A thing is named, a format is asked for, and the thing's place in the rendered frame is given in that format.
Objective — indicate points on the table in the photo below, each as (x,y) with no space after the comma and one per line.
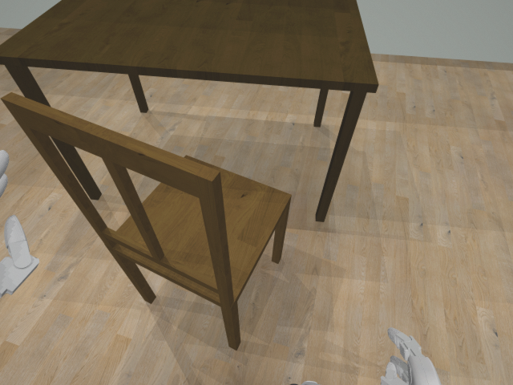
(294,43)

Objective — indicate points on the right robot hand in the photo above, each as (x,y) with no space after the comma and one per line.
(418,370)

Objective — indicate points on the left robot hand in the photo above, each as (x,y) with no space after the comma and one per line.
(13,271)

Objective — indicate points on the chair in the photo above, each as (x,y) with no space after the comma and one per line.
(203,227)

